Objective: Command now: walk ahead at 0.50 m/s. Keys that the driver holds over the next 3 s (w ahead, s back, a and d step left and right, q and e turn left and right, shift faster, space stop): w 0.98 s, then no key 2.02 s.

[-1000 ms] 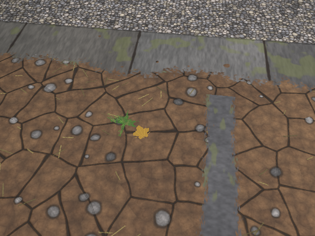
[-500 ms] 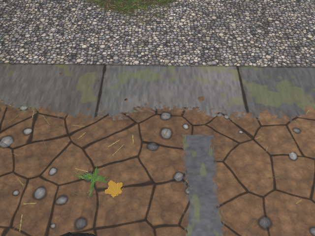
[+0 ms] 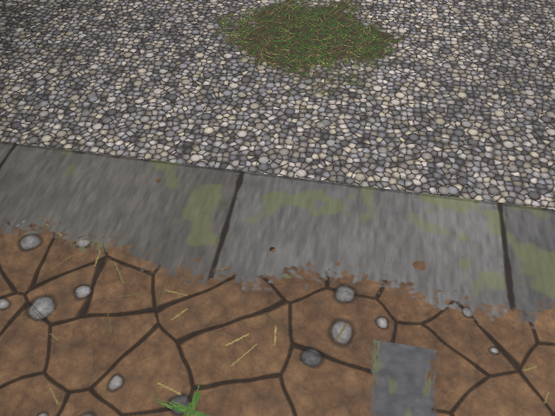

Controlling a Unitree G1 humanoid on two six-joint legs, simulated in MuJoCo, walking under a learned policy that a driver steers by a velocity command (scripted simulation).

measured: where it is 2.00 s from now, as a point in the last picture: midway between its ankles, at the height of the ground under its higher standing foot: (313, 325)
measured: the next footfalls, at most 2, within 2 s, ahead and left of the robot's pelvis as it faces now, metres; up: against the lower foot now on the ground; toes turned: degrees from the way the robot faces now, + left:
left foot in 0.12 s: +0.23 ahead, +0.10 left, +0.00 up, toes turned +4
right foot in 0.68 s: +0.53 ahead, -0.07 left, +0.00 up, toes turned -4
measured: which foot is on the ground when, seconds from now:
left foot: up 0.00-0.10, down 0.12-0.68, up 0.70-1.00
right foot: down 0.00-0.12, up 0.14-0.66, down 0.68-1.00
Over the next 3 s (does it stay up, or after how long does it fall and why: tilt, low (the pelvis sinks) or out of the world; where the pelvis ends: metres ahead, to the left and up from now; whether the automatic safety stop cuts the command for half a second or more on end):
stays up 0.72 -0.01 0.00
